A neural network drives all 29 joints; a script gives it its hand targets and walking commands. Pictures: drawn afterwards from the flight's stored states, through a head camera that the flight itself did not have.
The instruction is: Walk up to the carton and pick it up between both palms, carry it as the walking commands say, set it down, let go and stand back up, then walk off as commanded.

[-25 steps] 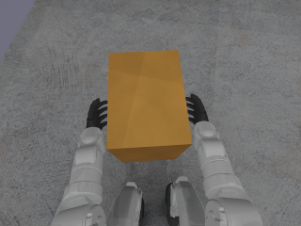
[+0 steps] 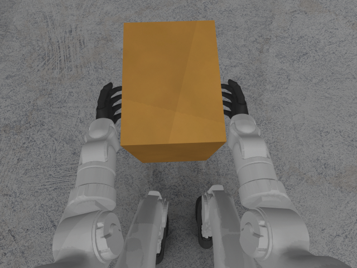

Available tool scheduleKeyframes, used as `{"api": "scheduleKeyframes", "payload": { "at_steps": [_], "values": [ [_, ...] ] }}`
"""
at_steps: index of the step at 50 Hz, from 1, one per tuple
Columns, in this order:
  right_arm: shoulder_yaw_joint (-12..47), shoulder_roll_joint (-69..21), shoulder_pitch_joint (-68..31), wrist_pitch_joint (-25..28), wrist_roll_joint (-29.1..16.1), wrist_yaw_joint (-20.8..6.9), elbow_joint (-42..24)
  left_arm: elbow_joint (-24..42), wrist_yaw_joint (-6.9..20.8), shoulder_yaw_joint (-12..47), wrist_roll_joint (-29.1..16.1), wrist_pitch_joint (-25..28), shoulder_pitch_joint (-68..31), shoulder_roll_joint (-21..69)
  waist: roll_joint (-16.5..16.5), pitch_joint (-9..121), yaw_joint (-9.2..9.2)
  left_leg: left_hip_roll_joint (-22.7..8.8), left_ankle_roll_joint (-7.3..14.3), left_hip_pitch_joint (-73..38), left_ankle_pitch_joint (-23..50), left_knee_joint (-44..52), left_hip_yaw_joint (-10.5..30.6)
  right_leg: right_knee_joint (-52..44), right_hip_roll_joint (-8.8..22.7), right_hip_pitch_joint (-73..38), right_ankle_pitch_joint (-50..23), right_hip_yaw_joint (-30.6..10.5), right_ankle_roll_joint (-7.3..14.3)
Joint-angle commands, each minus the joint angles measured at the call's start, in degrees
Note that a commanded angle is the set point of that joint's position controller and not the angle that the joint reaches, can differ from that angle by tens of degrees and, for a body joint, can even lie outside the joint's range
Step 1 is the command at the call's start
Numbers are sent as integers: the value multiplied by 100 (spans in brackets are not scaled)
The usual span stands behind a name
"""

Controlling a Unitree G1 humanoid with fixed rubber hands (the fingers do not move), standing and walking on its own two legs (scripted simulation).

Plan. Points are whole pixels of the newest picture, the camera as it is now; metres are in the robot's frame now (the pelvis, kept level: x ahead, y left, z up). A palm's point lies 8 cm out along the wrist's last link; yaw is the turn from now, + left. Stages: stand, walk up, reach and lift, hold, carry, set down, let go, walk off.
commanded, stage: set down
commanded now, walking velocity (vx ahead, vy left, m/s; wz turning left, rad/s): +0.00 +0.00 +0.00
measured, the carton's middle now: (172, 104) +0.51 +0.03 -0.16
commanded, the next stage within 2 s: none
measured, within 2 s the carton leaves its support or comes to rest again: rests again in 1.58 s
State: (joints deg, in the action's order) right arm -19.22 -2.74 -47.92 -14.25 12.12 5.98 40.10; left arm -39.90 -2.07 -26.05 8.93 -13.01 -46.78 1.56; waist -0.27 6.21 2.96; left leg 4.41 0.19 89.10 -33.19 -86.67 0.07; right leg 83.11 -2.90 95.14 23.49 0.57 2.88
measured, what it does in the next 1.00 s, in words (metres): lowers itself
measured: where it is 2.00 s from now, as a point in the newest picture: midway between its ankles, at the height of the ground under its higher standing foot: (181, 238)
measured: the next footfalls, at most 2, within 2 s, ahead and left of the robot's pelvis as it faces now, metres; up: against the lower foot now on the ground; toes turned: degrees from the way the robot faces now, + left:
none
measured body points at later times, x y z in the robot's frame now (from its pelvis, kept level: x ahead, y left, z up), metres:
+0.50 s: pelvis -0.02 +0.01 -0.07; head +0.27 +0.00 +0.28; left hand +0.48 +0.18 -0.16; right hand +0.49 -0.12 -0.17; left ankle +0.05 +0.11 -0.55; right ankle +0.11 -0.09 -0.55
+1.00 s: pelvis -0.03 +0.01 -0.13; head +0.31 +0.01 +0.17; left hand +0.50 +0.18 -0.25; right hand +0.52 -0.12 -0.26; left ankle +0.05 +0.11 -0.55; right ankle +0.11 -0.09 -0.55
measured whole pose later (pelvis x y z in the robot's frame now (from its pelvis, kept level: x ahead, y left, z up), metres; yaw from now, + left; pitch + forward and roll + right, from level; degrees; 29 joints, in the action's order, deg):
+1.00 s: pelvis -0.03 +0.01 -0.13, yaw +2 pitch +39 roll +1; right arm -18.2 8.9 -73.5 -17.2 7.6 4.4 45.3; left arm -41.5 -7.1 -24.5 5.8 -16.4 -70.7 -4.1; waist -1.4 -10.3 1.1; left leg 6.9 0.8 114.5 -36.6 -111.9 -1.4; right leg 106.9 -2.3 120.0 26.1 0.4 1.2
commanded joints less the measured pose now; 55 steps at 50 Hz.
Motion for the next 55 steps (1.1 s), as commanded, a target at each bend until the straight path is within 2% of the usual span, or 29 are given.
{"api": "scheduleKeyframes", "payload": {
  "at_steps": [1, 2, 4, 9, 10, 11, 13, 15, 16, 18, 21, 22, 26, 27, 28, 30, 33, 35, 36, 37, 38, 40, 43, 46, 47, 48, 49, 54, 55],
  "values": [
    [2580, -5321, -3606, 165, -463, -825, -66, 20, 1262, 2642, -511, 62, -3674, 5260, 429, 5088, 98, 573, -116, -263, 1352, 848, 39, -370, -576, -4426, -1493, -514, -295],
    [2689, -5437, -3730, 189, -541, -813, -241, -14, 1245, 2592, -471, 77, -3569, 5207, 528, 5209, 223, 567, -94, -140, 1390, 747, 46, -313, -557, -4441, -1568, -575, -303],
    [2614, -5461, -3798, 155, -550, -799, -138, 59, 1240, 2620, -490, 80, -3788, 5091, 616, 5409, 160, 588, -91, -128, 1347, 654, 65, -176, -595, -4342, -1522, -455, -322],
    [2468, -5246, -3852, 152, -489, -821, 21, 96, 1254, 2717, -570, 12, -4102, 5228, 365, 5522, 17, 599, -160, 127, 1559, 394, 32, 87, -607, -4175, -1731, -465, -248],
    [2497, -5325, -4059, 96, -511, -831, 53, 100, 1236, 2585, -519, 19, -4173, 5083, 515, 5434, 230, 598, -148, 332, 1524, 352, -11, 151, -598, -4138, -1712, -512, -285],
    [2392, -5208, -4038, 141, -554, -839, 32, 40, 1221, 2704, -494, -41, -4127, 5257, 305, 5478, 65, 575, -132, 103, 1577, 328, 37, 201, -637, -3933, -1680, -430, -265],
    [2387, -5020, -4386, 127, -538, -859, -75, -3, 1214, 2746, -553, -88, -4311, 5332, 146, 5448, 11, 598, -145, 76, 1554, 299, 84, 378, -652, -3580, -1559, -330, -234],
    [2319, -5112, -4479, 69, -534, -857, 54, 28, 1221, 2626, -584, -93, -4510, 5313, 322, 5614, -5, 633, -181, 300, 1378, 120, -27, 356, -631, -3773, -1366, -377, -227],
    [2316, -5087, -4471, 66, -562, -899, 40, 113, 1193, 2640, -513, -92, -4627, 5188, 165, 5571, 130, 619, -195, 293, 1518, 80, -50, 477, -656, -3526, -1513, -373, -238],
    [2255, -5078, -4422, 29, -581, -939, 152, 154, 1160, 2747, -597, -117, -4770, 5184, 259, 5715, -94, 597, -197, 166, 1583, -13, 25, 587, -652, -3361, -1556, -299, -233],
    [2333, -4799, -5029, 34, -749, -1043, -41, -58, 1085, 2711, -535, -219, -4780, 5395, -100, 5834, 104, 639, -203, -159, 1615, -48, 56, 789, -679, -2989, -1363, -211, -211],
    [2373, -4716, -5123, 37, -767, -1077, -177, 27, 1054, 2846, -626, -228, -4876, 5435, 29, 5926, -43, 611, -196, -254, 1788, -100, 145, 869, -689, -2787, -1447, -134, -203],
    [2253, -4689, -5106, -30, -776, -1169, 20, 141, 960, 2899, -692, -224, -5144, 5350, 95, 6082, -135, 618, -194, -243, 1686, -227, 166, 1045, -658, -2609, -1381, -42, -210],
    [2143, -4682, -5128, -63, -676, -1175, 182, 28, 982, 2695, -647, -231, -5181, 5274, 298, 5618, -197, 622, -172, 112, 1627, -317, 161, 1023, -629, -2432, -1321, -102, -213],
    [2138, -4678, -5260, -38, -743, -1181, 68, 32, 961, 2711, -618, -239, -5269, 5262, 88, 5736, -88, 623, -175, 10, 1563, -335, 126, 1109, -631, -2415, -1258, -96, -201],
    [2145, -4673, -5294, -77, -744, -1251, 249, 14, 971, 2684, -623, -245, -5357, 5296, 93, 5588, -60, 631, -179, 155, 1537, -384, 82, 1168, -621, -2351, -1258, -105, -182],
    [2130, -4535, -5343, -77, -750, -1252, 224, 11, 954, 2644, -666, -253, -5433, 5232, 228, 5726, -168, 628, -165, 218, 1547, -576, 113, 1282, -590, -2296, -1300, -91, -206],
    [2175, -4481, -5481, -37, -842, -1309, 102, 101, 933, 2829, -705, -231, -5577, 5226, -39, 5765, -179, 606, -194, 3, 1835, -654, 143, 1454, -625, -1948, -1480, -35, -202],
    [2174, -4484, -5508, -44, -779, -1293, 200, 133, 940, 2751, -722, -203, -5692, 5205, 163, 5731, -240, 643, -194, 203, 1664, -733, 82, 1427, -624, -2070, -1340, -52, -196],
    [2091, -4478, -5452, -30, -821, -1310, 212, 103, 918, 2833, -710, -228, -5752, 5200, -171, 5730, -212, 608, -205, 198, 1654, -751, 75, 1532, -592, -1989, -1399, -92, -152],
    [2242, -4514, -5646, -35, -868, -1299, 151, 37, 903, 2782, -739, -208, -5644, 5234, 190, 5950, -165, 627, -180, 254, 1621, -798, 94, 1538, -610, -2201, -1388, -58, -188],
    [2321, -4552, -5760, -53, -1016, -1315, 31, 216, 857, 2811, -788, -169, -5877, 4993, 101, 6022, -63, 609, -163, 174, 1661, -879, 64, 1674, -598, -2074, -1446, -54, -224],
    [2450, -4210, -5989, -3, -1021, -1290, -77, 135, 893, 2887, -930, -188, -5885, 5040, 342, 6113, -234, 622, -182, 500, 1829, -1064, 113, 1853, -582, -2219, -1705, -23, -232],
    [2358, -4192, -6043, -27, -1011, -1269, 155, 43, 907, 2875, -911, -198, -5987, 4956, 86, 5940, -164, 630, -172, 587, 1645, -1168, 38, 1994, -556, -2170, -1584, -71, -215],
    [2420, -4282, -5907, -49, -1036, -1310, 209, 106, 902, 2946, -972, -180, -6094, 4951, 338, 6047, -243, 610, -157, 565, 1692, -1210, 81, 2008, -574, -2049, -1607, -13, -228],
    [2380, -4137, -6147, -3, -1118, -1286, 49, 127, 901, 2937, -1015, -188, -6331, 4884, 68, 6062, -206, 608, -190, 632, 1565, -1295, -12, 2056, -544, -2061, -1499, -54, -202],
    [2462, -4191, -6236, -13, -1142, -1275, 64, 123, 890, 2936, -1006, -182, -6252, 4909, 251, 6183, -170, 621, -162, 597, 1627, -1333, 31, 2161, -532, -2162, -1613, -6, -235],
    [2747, -3906, -6838, -57, -1456, -1229, -199, 371, 868, 3174, -1308, -193, -6917, 4603, 132, 6885, -27, 558, -153, 383, 1506, -1610, -157, 2423, -478, -2746, -1560, -73, -219],
    [2744, -3871, -6908, -66, -1520, -1233, -215, 410, 869, 3200, -1358, -207, -6970, 4563, 197, 6927, -92, 516, -131, 317, 1449, -1638, -118, 2482, -449, -2734, -1492, -13, -207]
  ]
}}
